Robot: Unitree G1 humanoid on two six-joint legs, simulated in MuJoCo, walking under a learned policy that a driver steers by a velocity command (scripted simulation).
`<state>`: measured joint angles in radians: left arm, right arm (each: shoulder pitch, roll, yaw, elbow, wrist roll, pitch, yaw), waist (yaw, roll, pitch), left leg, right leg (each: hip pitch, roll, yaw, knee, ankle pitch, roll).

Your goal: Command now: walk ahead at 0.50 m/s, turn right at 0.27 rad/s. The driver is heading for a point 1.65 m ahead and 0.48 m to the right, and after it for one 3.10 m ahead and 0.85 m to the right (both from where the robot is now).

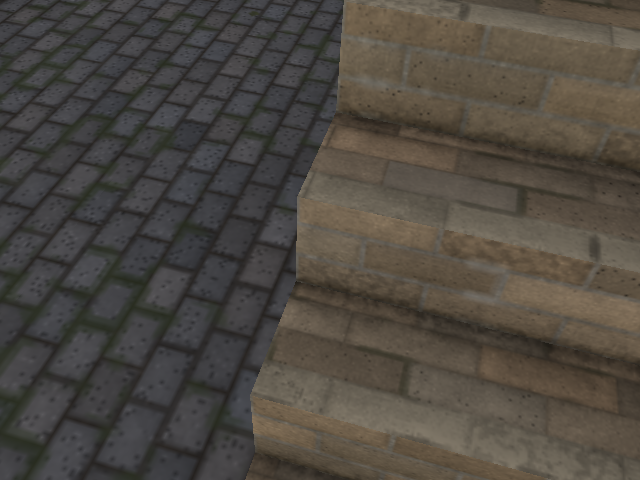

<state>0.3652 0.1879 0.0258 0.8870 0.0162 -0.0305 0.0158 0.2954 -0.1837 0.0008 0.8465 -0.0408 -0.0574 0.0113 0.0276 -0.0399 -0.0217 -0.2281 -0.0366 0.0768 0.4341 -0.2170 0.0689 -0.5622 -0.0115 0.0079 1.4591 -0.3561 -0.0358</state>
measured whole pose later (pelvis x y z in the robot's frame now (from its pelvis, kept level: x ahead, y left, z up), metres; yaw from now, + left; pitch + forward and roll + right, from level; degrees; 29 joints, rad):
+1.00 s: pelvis +0.41 -0.11 +0.27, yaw -26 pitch +5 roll +4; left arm 0.35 0.17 0.08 0.84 0.00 -0.10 0.08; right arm -0.14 -0.03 0.07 0.55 -0.01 0.02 0.02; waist 0.10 -0.04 0.06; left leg -0.92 -0.07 0.11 1.30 -0.52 0.15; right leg -0.27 -0.05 0.16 0.64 0.16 -0.07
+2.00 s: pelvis +0.64 -0.09 +0.47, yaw -30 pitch +2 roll +2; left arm 0.28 0.25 0.08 0.81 0.02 -0.03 0.05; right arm 0.07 -0.08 0.03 0.55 -0.03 0.06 -0.02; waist 0.01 -0.07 0.08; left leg -0.92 -0.02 0.04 1.38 -0.65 0.11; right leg -0.43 -0.13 0.15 0.98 -0.14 -0.13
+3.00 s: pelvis +0.70 -0.09 +0.58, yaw -33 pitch -1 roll +2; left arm 0.22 0.20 0.06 0.60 0.02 0.02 0.06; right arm 0.33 -0.30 -0.08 0.82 -0.06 -0.03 -0.04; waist 0.01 0.07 -0.08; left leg -0.36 0.07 0.22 0.77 -0.42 0.09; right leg -0.94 0.05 0.05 1.97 -0.25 0.02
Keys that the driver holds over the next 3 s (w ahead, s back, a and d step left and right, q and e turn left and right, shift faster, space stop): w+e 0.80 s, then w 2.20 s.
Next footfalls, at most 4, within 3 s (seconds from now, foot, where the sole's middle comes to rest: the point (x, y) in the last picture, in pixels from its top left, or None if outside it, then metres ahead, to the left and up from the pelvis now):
0.44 right None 0.28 -0.21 -0.57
0.98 left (390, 355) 0.59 -0.08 -0.37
1.44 right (532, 394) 0.53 -0.30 -0.37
1.94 left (387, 151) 0.84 -0.06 -0.15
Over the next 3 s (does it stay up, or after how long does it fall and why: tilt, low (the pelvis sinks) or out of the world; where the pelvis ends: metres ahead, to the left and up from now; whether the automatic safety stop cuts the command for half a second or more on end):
stays up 0.70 -0.09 0.58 its command is cut before an obstacle after 0.8 s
